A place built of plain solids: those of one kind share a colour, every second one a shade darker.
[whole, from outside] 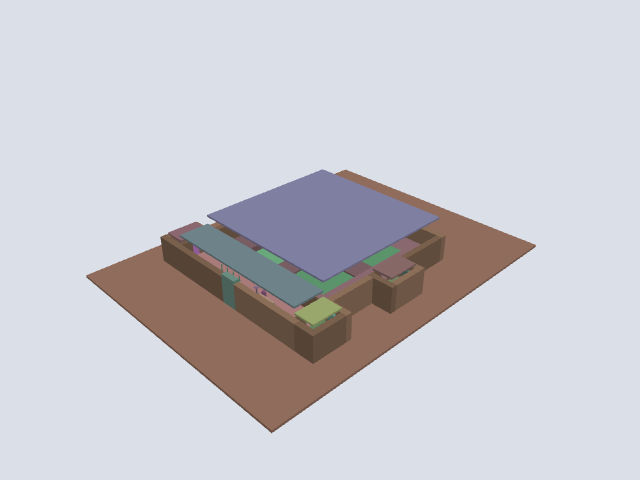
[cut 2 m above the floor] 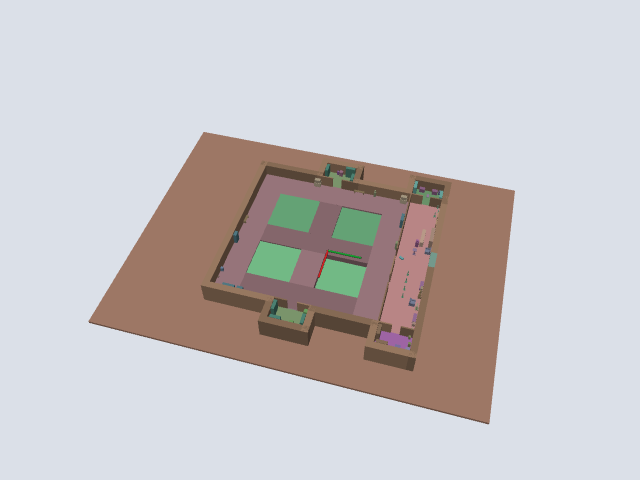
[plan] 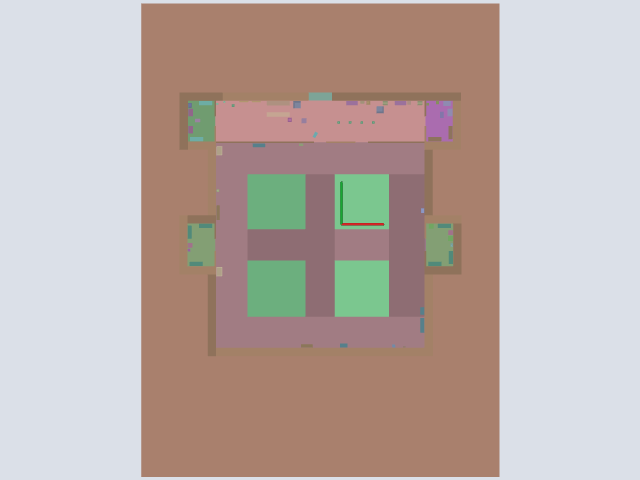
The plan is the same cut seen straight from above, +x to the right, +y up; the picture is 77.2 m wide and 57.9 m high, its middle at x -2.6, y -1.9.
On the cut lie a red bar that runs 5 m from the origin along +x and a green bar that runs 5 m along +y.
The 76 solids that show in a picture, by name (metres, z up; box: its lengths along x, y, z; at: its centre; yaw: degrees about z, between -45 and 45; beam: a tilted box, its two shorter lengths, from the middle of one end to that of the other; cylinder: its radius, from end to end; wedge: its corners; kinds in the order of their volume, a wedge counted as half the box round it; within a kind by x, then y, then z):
{
 "ground_under_all_1": {"box": [43.21, 57.1, 0.4], "at": [-2.56, -1.94, -1.75]},
 "wall_1": {"box": [1.0, 7.15, 4.4], "at": [-19.09, -2.48, 0.6]},
 "wall_2": {"box": [1.0, 6.9, 4.4], "at": [-19.04, 12.44, 0.6]},
 "wall_3": {"box": [4.45, 1.0, 4.4], "at": [-17.36, -5.56, 0.6]},
 "wall_4": {"box": [4.45, 1.0, 4.4], "at": [-17.36, 0.59, 0.6]},
 "wall_5": {"box": [4.4, 1.0, 4.4], "at": [-17.34, 9.49, 0.6]},
 "wall_6": {"box": [5.2, 1.0, 4.4], "at": [-16.93, 15.39, 0.6]},
 "wall_7": {"box": [1.0, 10.79, 4.4], "at": [-15.64, -10.52, 0.6]},
 "wall_8": {"box": [1.0, 9.83, 4.4], "at": [-15.64, 5.08, 0.6]},
 "wall_9": {"box": [0.2, 1.9, 4.4], "at": [-15.23, -4.18, 0.6]},
 "wall_10": {"box": [0.2, 2.03, 4.4], "at": [-15.23, -0.72, 0.6]},
 "wall_11": {"box": [0.2, 2.05, 4.4], "at": [-15.23, 10.81, 0.6]},
 "wall_12": {"box": [0.2, 2.05, 4.4], "at": [-15.23, 14.07, 0.6]},
 "wall_13": {"box": [12.18, 1.0, 4.4], "at": [-10.05, 15.39, 0.6]},
 "wall_14": {"box": [12.0, 0.2, 4.4], "at": [-9.34, 9.89, 0.6]},
 "wall_15": {"box": [27.15, 1.0, 4.4], "at": [-2.56, -15.41, 0.6]},
 "wall_16": {"box": [3.52, 0.2, 4.4], "at": [-0.07, 9.89, 0.6]},
 "wall_17": {"box": [12.18, 1.0, 4.4], "at": [4.93, 15.39, 0.6]},
 "wall_18": {"box": [7.03, 0.2, 4.4], "at": [6.7, 9.89, 0.6]},
 "wall_19": {"box": [0.2, 2.03, 4.4], "at": [10.12, -4.25, 0.6]},
 "wall_20": {"box": [0.2, 1.91, 4.4], "at": [10.12, -0.78, 0.6]},
 "wall_21": {"box": [0.2, 2.05, 4.4], "at": [10.12, 10.81, 0.6]},
 "wall_22": {"box": [0.2, 2.05, 4.4], "at": [10.12, 14.07, 0.6]},
 "wall_23": {"box": [1.0, 10.79, 4.4], "at": [10.52, -10.52, 0.6]},
 "wall_24": {"box": [1.0, 9.83, 4.4], "at": [10.52, 5.08, 0.6]},
 "wall_25": {"box": [5.2, 1.0, 4.4], "at": [11.81, 15.39, 0.6]},
 "wall_26": {"box": [4.4, 1.0, 4.4], "at": [12.21, 9.49, 0.6]},
 "wall_27": {"box": [4.45, 1.0, 4.4], "at": [12.24, -5.56, 0.6]},
 "wall_28": {"box": [4.45, 1.0, 4.4], "at": [12.24, 0.59, 0.6]},
 "wall_29": {"box": [1.0, 6.9, 4.4], "at": [13.92, 12.44, 0.6]},
 "wall_30": {"box": [1.0, 7.15, 4.4], "at": [13.97, -2.48, 0.6]},
 "floor_gang_1": {"box": [3.9, 17.2, 1.6], "at": [-13.29, -2.56, -0.8]},
 "floor_gang_2": {"box": [7.0, 3.75, 1.6], "at": [-7.83, -2.48, -0.8]},
 "floor_gang_3": {"box": [3.5, 17.2, 1.6], "at": [-2.58, -2.56, -0.8]},
 "floor_gang_4": {"box": [25.35, 3.85, 1.6], "at": [-2.56, -13.09, -0.8]},
 "floor_gang_5": {"box": [25.35, 3.85, 1.6], "at": [-2.56, 7.96, -0.8]},
 "floor_gang_6": {"box": [6.55, 3.75, 1.6], "at": [2.44, -2.48, -0.8]},
 "floor_gang_7": {"box": [4.4, 17.2, 1.6], "at": [7.92, -2.56, -0.8]},
 "step_tier_1": {"box": [7.0, 6.8, 1.6], "at": [-7.83, -7.76, -0.8]},
 "step_tier_2": {"box": [7.0, 6.65, 1.33], "at": [-7.83, 2.71, -0.94]},
 "step_tier_3": {"box": [6.55, 6.8, 1.41], "at": [2.44, -7.76, -0.9]},
 "step_tier_4": {"box": [6.55, 6.65, 0.6], "at": [2.44, 2.71, -1.3]},
 "floor_foyer_1": {"box": [25.35, 5.1, 1.6], "at": [-2.56, 12.44, -0.8]},
 "ceil_hall_1": {"box": [25.35, 24.9, 0.3], "at": [-2.56, -2.56, 5.85]},
 "floor_side_1": {"box": [3.45, 5.35, 1.6], "at": [-16.96, -2.48, -0.8]},
 "floor_side_2": {"box": [3.45, 5.35, 1.6], "at": [11.84, -2.48, -0.8]},
 "ceil_foyer_1": {"box": [25.35, 5.1, 0.3], "at": [-2.56, 12.44, 4.35]},
 "floor_cloaks_1": {"box": [3.4, 5.1, 1.6], "at": [11.81, 12.44, -0.8]},
 "floor_store_1": {"box": [3.4, 5.1, 1.6], "at": [-16.93, 12.44, -0.8]},
 "door_leaf_1": {"box": [2.8, 0.97, 4.87], "at": [-2.56, 15.4, 0.83]},
 "shelves_side_1": {"box": [0.5, 1.6, 2.0], "at": [-18.3, -0.96, 1.0]},
 "shelves_side_2": {"box": [1.6, 0.5, 2.0], "at": [-17.54, -4.78, 1.0]},
 "shelves_side_3": {"box": [1.6, 0.5, 2.0], "at": [-16.39, -0.19, 1.0]},
 "shelves_side_4": {"box": [1.6, 0.5, 2.0], "at": [11.27, -4.78, 1.0]},
 "shelves_side_5": {"box": [1.6, 0.5, 2.0], "at": [12.41, -0.19, 1.0]},
 "shelves_side_6": {"box": [0.5, 1.6, 2.0], "at": [13.19, -4.01, 1.0]},
 "ceil_side_1": {"box": [3.45, 5.35, 0.3], "at": [-16.96, -2.48, 3.4]},
 "ceil_cloaks_1": {"box": [3.4, 5.1, 0.3], "at": [11.81, 12.44, 3.4]},
 "ceil_store_1": {"box": [3.4, 5.1, 0.3], "at": [-16.93, 12.44, 3.4]},
 "cloakroom_foyer_1": {"box": [2.8, 0.55, 1.0], "at": [-7.63, 13.23, 0.5]},
 "cloakroom_foyer_2": {"box": [2.8, 0.55, 1.75], "at": [-7.63, 14.59, 0.87]},
 "lockers_1": {"box": [1.5, 0.48, 1.8], "at": [-9.96, 9.52, 0.9]},
 "lockers_2": {"box": [0.9, 0.48, 1.8], "at": [0.27, -14.63, 0.9]},
 "lockers_3": {"box": [0.48, 1.8, 1.8], "at": [9.74, -12.2, 0.9]},
 "shelves_cloaks_1": {"box": [1.6, 0.5, 2.0], "at": [11.27, 10.27, 1.0]},
 "shelves_cloaks_2": {"box": [0.5, 1.6, 2.0], "at": [13.13, 11.04, 1.0]},
 "shelves_store_1": {"box": [1.6, 0.5, 2.0], "at": [-17.48, 10.27, 1.0]},
 "shelves_store_2": {"box": [1.6, 0.5, 2.0], "at": [-16.39, 14.61, 1.0]},
 "cart_1": {"box": [0.58, 0.98, 0.58], "at": [-14.75, -5.72, 1.21]},
 "cart_2": {"box": [0.58, 0.98, 0.58], "at": [-14.75, 8.87, 1.21]},
 "bench_foyer_1": {"box": [1.4, 0.5, 0.46], "at": [1.26, 14.61, 0.22]},
 "bench_foyer_2": {"box": [1.4, 0.5, 0.46], "at": [7.12, 14.61, 0.22]},
 "hamper_cloaks_1": {"box": [0.9, 0.6, 0.72], "at": [12.71, 14.56, 0.36]},
 "hamper_store_1": {"box": [0.6, 0.9, 0.72], "at": [-18.2, 11.39, 0.36]},
 "form_1": {"box": [0.4, 1.77, 0.05], "at": [-14.9, 1.41, 0.43]},
 "form_2": {"box": [1.41, 0.4, 0.05], "at": [-4.18, -14.68, 0.43]}
}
